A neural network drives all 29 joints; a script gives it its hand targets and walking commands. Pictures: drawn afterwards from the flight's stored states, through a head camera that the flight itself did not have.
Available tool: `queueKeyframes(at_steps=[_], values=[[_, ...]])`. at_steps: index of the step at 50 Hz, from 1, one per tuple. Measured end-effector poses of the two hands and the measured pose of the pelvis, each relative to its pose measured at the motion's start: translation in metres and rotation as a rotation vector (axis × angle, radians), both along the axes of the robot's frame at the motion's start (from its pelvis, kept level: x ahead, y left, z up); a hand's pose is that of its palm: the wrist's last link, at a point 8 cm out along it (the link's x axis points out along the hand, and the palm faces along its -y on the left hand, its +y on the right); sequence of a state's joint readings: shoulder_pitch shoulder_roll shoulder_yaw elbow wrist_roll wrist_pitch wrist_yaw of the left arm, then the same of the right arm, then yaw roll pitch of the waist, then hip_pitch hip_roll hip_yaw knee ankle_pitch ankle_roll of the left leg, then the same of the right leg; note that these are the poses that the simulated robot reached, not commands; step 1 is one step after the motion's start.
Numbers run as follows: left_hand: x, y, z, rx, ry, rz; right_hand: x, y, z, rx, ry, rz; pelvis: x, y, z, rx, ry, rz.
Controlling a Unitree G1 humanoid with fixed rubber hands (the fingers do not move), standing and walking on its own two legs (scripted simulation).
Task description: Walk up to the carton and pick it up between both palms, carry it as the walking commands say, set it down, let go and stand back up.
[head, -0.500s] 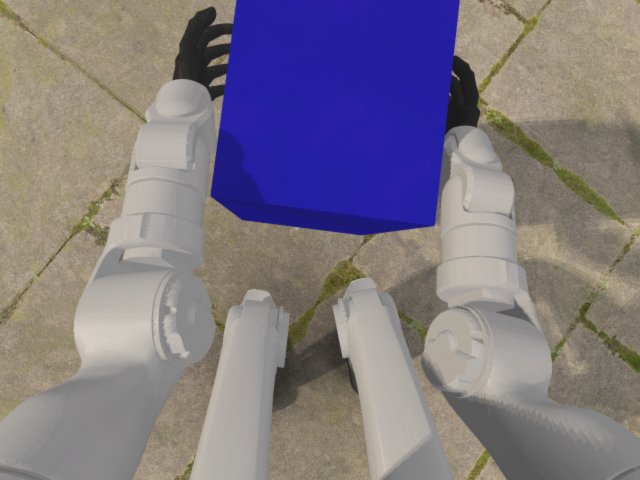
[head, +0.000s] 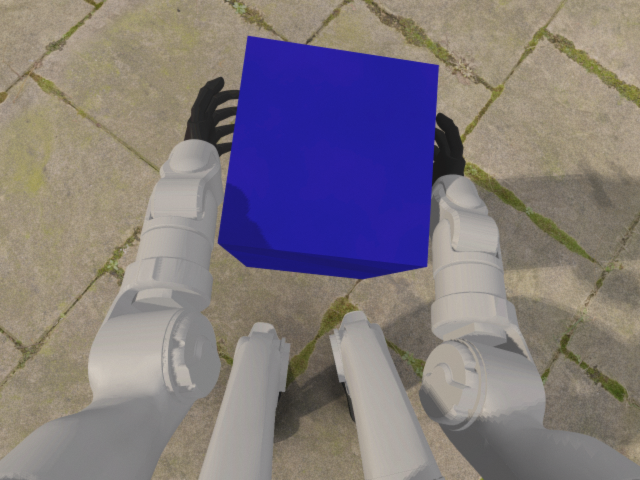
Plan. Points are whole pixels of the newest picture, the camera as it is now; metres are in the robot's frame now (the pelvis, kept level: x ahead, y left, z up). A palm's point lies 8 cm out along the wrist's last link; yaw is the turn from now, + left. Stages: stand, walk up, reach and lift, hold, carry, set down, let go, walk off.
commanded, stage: reach and lift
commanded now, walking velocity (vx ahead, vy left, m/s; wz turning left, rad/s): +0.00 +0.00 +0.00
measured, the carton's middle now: (320, 189) +0.46 -0.03 -0.13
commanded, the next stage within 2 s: none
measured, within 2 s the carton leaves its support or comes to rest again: neither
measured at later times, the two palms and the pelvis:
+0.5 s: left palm (188, 138) +0.47 +0.11 +0.01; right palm (472, 176) +0.42 -0.18 +0.01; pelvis +0.02 +0.00 +0.06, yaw +0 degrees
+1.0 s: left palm (165, 128) +0.44 +0.11 +0.09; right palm (519, 173) +0.40 -0.18 +0.08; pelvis +0.04 +0.00 +0.12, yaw +1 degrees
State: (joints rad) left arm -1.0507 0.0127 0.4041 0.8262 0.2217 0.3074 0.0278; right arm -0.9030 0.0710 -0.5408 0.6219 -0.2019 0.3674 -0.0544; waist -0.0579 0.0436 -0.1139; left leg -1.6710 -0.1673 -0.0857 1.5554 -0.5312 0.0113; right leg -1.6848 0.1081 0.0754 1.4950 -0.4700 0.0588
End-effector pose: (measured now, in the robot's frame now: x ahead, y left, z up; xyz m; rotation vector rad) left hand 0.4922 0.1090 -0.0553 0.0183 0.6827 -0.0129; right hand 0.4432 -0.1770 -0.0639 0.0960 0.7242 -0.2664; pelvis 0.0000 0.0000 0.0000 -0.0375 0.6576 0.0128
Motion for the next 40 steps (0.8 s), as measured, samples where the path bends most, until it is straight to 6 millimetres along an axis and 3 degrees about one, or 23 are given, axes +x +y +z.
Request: queueKeyframes(at_steps=[40], values=[[-0.037, 0.000, 0.112, -0.008, -0.015, 0.004, -0.035, -0.001, 0.115, -0.015, -0.015, 0.005, 0.033, -0.002, 0.098, 0.011, -0.180, 0.003]])
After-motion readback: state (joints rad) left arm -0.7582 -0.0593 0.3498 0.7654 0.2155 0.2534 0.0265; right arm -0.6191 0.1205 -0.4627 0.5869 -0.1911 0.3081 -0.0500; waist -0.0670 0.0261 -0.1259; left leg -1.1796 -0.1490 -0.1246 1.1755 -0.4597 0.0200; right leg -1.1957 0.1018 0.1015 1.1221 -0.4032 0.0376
